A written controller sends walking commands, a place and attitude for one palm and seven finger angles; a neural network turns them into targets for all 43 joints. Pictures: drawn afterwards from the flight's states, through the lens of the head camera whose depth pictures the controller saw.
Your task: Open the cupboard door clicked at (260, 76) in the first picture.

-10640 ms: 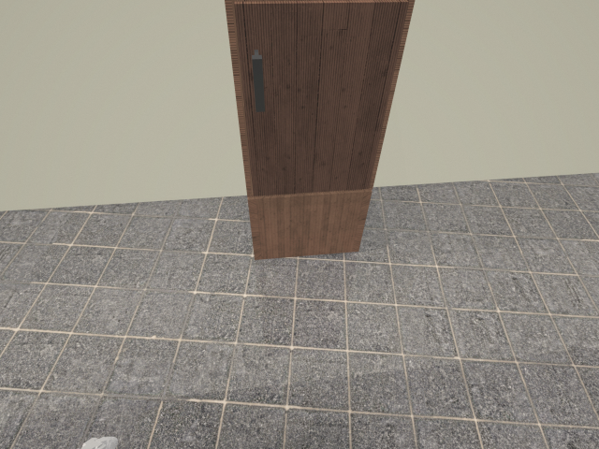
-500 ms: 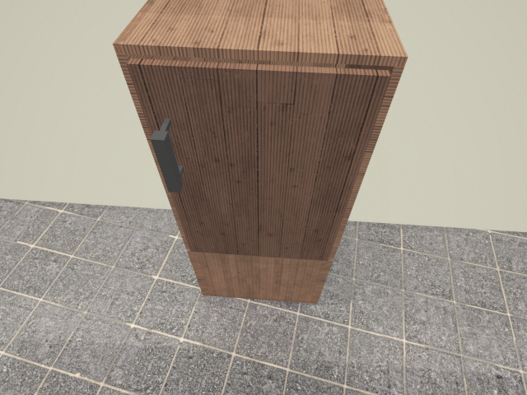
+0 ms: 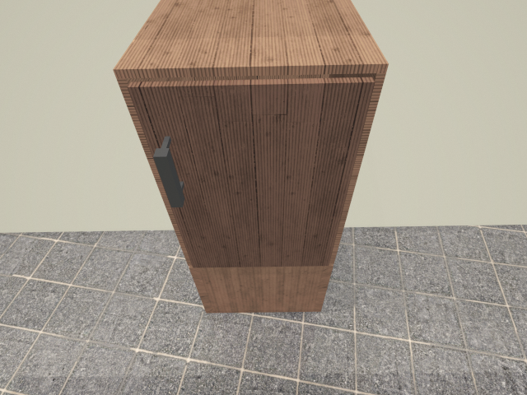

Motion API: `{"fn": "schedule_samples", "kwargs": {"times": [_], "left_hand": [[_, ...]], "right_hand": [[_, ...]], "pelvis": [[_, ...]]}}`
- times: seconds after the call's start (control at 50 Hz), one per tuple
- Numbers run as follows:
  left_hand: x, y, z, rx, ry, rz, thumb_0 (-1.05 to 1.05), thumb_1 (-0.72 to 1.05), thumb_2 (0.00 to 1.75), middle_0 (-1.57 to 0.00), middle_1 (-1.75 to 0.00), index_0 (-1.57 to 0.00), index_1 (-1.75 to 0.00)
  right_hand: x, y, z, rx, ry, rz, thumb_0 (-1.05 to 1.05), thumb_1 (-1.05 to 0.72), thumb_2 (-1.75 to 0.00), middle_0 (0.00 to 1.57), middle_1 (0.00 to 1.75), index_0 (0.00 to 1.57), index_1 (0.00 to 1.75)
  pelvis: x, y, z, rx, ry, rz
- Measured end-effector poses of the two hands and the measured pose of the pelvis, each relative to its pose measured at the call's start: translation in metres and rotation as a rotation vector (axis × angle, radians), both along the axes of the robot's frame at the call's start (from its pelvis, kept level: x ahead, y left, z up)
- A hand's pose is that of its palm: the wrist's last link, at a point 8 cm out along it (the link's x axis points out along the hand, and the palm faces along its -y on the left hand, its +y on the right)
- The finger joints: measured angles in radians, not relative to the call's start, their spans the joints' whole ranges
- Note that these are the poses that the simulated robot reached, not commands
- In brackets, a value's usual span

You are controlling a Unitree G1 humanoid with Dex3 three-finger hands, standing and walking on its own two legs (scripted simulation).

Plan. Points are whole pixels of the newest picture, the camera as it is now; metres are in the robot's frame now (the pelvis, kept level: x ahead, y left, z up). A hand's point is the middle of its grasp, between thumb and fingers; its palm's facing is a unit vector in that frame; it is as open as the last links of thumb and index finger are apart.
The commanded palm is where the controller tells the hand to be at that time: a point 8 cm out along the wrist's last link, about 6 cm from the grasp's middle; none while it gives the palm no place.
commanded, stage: come to a stop and stand still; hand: left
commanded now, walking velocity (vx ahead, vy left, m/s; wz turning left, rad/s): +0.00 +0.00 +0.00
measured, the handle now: (172, 172) +0.51 +0.21 +0.04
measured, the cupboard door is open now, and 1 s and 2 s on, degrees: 0 0 0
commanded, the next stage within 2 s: look again from close up in 0.08 s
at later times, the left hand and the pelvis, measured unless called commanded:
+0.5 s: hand out of the picture +0.01 +0.15 -0.18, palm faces +0.01 -0.99 -0.14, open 7.4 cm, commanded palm none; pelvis +0.02 +0.00 +0.00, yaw +0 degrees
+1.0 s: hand out of the picture +0.03 +0.16 -0.18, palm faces +0.01 -0.98 -0.19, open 7.4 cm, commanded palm none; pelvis +0.03 -0.01 +0.00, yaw -1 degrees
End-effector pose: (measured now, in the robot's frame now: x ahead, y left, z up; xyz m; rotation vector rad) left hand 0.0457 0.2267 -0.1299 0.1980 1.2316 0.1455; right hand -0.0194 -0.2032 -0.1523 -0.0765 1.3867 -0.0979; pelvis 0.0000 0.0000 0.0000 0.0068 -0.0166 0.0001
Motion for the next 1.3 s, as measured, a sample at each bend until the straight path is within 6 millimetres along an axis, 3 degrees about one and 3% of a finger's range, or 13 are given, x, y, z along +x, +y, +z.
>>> {"fn": "schedule_samples", "kwargs": {"times": [0.14,0.34,0.54,0.88,1.0,1.12,1.3], "left_hand": [[-0.024,-0.001,-0.005,-0.011,0.093,0.024,0.01,0.93,0.9,-0.2,-0.3,-0.2,-0.3],[-0.048,-0.022,-0.014,-0.074,0.193,0.044,0.01,0.91,0.9,-0.2,-0.3,-0.2,-0.3],[-0.04,-0.028,-0.017,-0.09,0.198,0.047,0.01,0.91,0.9,-0.2,-0.3,-0.2,-0.3],[-0.019,-0.019,-0.014,-0.054,0.171,0.042,0.01,0.92,0.9,-0.2,-0.3,-0.19,-0.3],[-0.017,-0.016,-0.015,-0.036,0.164,0.046,0.01,0.92,0.9,-0.2,-0.3,-0.2,-0.3],[-0.015,-0.016,-0.016,-0.008,0.136,0.031,0.01,0.91,0.9,-0.2,-0.3,-0.2,-0.3],[-0.022,-0.032,-0.013,0.005,0.042,0.035,0.01,0.92,0.9,-0.2,-0.3,-0.2,-0.3]], "right_hand": [[0.008,0.001,0.002,-0.006,0.013,0.004,0.01,-0.91,-0.9,0.2,0.3,0.2,0.3],[0.029,-0.01,0.007,-0.05,0.008,0.015,0.01,-0.92,-0.9,0.19,0.3,0.19,0.3],[0.041,-0.014,0.01,-0.07,0.007,0.017,0.01,-0.92,-0.9,0.19,0.3,0.19,0.3],[0.034,-0.006,0.008,-0.044,0.044,-0.003,0.01,-0.92,-0.9,0.19,0.3,0.19,0.3],[0.031,-0.011,0.005,-0.052,0.047,-0.022,0.01,-0.92,-0.9,0.2,0.3,0.2,0.3],[0.029,-0.029,-0.002,-0.067,0.016,-0.042,0.01,-0.92,-0.9,0.2,0.3,0.2,0.3],[0.032,-0.057,-0.004,-0.061,-0.048,-0.007,0.01,-0.91,-0.9,0.19,0.3,0.19,0.3]], "pelvis": [[0.006,0.001,0.002,0.0,0.003,-0.006],[0.017,0.001,0.003,-0.003,-0.002,-0.01],[0.026,-0.002,0.004,-0.005,-0.006,-0.007],[0.035,-0.005,0.004,-0.003,-0.006,-0.009],[0.027,-0.008,0.001,0.008,-0.002,-0.018],[0.009,-0.016,-0.005,0.021,-0.001,-0.029],[-0.016,-0.036,-0.009,0.014,0.005,0.0]]}}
